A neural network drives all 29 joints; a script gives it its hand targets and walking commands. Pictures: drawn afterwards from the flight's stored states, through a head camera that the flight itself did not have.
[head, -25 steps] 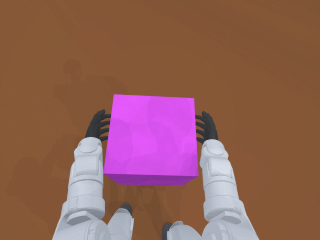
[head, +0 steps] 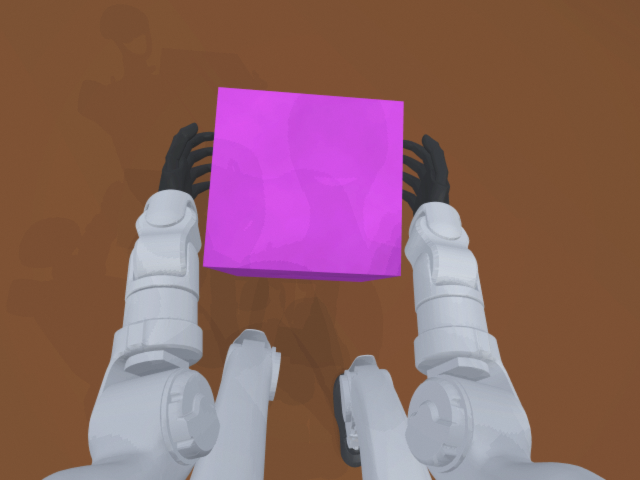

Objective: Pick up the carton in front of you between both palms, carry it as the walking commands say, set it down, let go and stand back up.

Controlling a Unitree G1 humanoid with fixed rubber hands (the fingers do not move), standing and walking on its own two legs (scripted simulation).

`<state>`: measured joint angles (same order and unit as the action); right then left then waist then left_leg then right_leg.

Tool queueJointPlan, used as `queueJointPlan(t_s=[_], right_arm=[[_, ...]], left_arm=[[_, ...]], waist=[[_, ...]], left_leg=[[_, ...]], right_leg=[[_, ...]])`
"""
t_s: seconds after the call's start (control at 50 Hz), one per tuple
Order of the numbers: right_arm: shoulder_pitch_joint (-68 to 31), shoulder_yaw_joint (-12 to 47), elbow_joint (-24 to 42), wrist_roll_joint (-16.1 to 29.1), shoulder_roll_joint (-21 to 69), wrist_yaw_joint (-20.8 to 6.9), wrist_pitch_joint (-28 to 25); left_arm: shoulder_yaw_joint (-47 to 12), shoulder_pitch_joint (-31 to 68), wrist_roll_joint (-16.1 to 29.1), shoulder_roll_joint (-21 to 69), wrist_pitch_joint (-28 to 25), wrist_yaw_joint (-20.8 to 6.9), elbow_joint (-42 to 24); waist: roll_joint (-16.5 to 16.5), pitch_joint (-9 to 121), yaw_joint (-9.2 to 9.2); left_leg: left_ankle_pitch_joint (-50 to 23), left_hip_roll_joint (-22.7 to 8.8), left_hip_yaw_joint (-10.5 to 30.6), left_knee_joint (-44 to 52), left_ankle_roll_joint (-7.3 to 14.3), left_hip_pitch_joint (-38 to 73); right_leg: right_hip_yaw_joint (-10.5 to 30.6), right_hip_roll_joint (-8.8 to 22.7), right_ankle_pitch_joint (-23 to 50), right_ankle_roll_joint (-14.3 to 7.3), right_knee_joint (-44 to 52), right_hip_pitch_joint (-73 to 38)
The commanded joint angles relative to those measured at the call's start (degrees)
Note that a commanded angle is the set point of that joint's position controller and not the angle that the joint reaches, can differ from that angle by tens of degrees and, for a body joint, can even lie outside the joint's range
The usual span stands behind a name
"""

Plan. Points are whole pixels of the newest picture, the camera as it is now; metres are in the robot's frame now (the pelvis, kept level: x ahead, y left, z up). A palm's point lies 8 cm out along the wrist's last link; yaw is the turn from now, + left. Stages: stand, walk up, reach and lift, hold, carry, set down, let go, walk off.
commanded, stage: set down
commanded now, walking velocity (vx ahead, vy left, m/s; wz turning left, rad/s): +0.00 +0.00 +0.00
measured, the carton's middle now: (305, 205) +0.45 +0.06 -0.15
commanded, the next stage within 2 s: none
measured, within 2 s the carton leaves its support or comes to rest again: rests again in 1.54 s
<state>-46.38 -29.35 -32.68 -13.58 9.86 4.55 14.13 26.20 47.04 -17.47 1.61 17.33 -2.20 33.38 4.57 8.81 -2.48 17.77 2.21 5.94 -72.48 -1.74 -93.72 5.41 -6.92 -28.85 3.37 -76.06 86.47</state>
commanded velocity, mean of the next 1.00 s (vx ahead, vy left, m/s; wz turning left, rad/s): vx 0.00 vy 0.00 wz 0.00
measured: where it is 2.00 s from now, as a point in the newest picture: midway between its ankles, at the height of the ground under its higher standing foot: (297, 415)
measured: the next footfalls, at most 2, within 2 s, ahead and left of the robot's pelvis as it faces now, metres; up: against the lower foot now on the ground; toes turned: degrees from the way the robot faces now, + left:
none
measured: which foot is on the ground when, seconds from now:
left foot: down 0.00-1.00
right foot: down 0.00-1.00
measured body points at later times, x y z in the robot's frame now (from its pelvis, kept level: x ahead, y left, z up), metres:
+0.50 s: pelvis -0.02 +0.00 -0.12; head +0.28 +0.06 +0.21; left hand +0.46 +0.23 -0.25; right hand +0.49 -0.07 -0.23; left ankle +0.11 +0.12 -0.58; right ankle +0.05 -0.14 -0.58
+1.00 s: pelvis -0.03 +0.00 -0.21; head +0.32 +0.04 +0.06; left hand +0.47 +0.25 -0.38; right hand +0.51 -0.06 -0.37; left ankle +0.11 +0.12 -0.58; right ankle +0.05 -0.14 -0.58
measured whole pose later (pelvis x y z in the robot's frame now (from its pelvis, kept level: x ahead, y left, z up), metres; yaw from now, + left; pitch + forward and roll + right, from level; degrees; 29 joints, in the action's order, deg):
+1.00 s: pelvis -0.03 +0.00 -0.21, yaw -6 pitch +43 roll -4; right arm -76.4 -18.7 -50.5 -4.2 -2.5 12.7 12.3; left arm 23.8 72.0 -7.8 -13.7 15.1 0.3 48.2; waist 5.6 -10.2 -8.4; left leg 25.0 1.6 6.0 -114.1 -3.4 -132.1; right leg 4.9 -15.1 -37.2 7.3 -118.4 125.0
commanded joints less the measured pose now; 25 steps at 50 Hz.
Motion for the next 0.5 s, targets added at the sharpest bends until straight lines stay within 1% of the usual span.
queueJointPlan(t_s=[0.0,0.08,0.16,0.32,0.48], right_arm=[[-34.16,30.75,-6.61,5.09,49.45,-13.96,0.20],[-37.12,30.27,-7.67,5.99,48.83,-13.14,-0.36],[-39.71,31.07,-7.95,7.66,48.26,-11.99,-1.02],[-44.54,32.76,-8.06,9.96,46.38,-9.37,-2.11],[-49.75,31.88,-9.40,10.11,43.48,-7.05,-2.72]], left_arm=[[-30.07,31.09,6.73,51.06,-0.30,-12.20,4.82],[-30.77,34.00,7.86,50.56,-0.72,-11.32,5.12],[-31.38,36.12,9.02,49.27,-1.45,-10.36,4.90],[-30.66,39.71,10.78,45.17,-2.83,-9.54,5.10],[-28.13,44.85,11.87,40.16,-3.56,-9.85,6.40]], waist=[[-6.55,47.89,-2.10],[-7.71,51.82,-2.43],[-7.95,55.07,-3.40],[-5.85,57.99,-5.57],[-3.91,57.14,-6.96]], left_leg=[[-5.44,4.76,-5.79,1.18,0.08,45.73],[-7.05,4.85,-6.17,-3.14,-0.41,42.97],[-9.46,4.80,-7.02,-7.17,-0.71,39.89],[-12.95,4.64,-8.96,-14.62,-0.96,32.52],[-12.09,4.37,-10.06,-20.76,-1.10,25.20]], right_leg=[[-7.89,-5.47,2.32,-0.64,5.82,3.65],[-8.33,-6.11,2.95,-0.71,1.35,7.65],[-8.79,-6.59,3.92,-0.39,-2.75,10.05],[-9.72,-7.11,5.15,0.45,-9.89,13.05],[-10.38,-7.54,4.32,0.61,-16.06,15.95]])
